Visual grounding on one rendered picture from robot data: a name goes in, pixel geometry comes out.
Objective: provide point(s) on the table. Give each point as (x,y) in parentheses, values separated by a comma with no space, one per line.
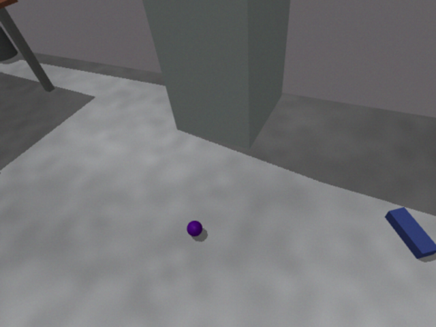
(23,47)

